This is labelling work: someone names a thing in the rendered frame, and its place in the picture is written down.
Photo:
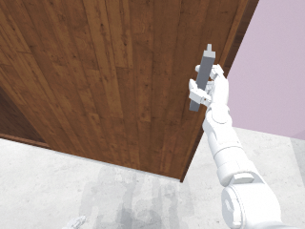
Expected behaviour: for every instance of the robot left hand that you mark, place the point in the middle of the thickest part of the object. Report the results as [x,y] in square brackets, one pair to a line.
[75,223]

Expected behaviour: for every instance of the wardrobe door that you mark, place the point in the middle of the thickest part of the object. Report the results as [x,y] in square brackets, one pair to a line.
[109,80]
[13,122]

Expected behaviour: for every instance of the handle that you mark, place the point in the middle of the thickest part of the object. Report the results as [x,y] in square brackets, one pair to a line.
[203,75]

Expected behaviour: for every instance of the robot right hand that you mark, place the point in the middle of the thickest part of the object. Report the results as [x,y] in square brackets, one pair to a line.
[216,91]

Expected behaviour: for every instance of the robot right upper arm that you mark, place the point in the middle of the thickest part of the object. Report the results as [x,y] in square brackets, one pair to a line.
[251,206]

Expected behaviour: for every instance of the right robot forearm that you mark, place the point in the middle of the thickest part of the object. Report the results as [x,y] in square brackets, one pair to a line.
[233,166]

